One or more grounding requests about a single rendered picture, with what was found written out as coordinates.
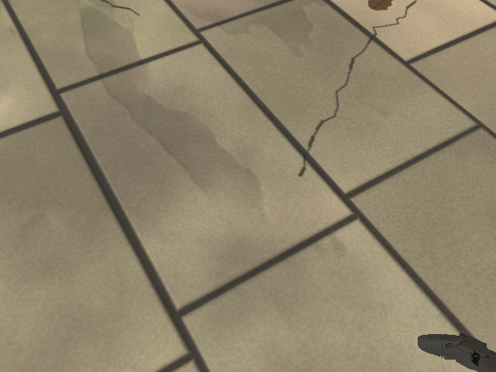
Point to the right robot hand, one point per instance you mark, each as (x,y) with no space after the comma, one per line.
(466,350)

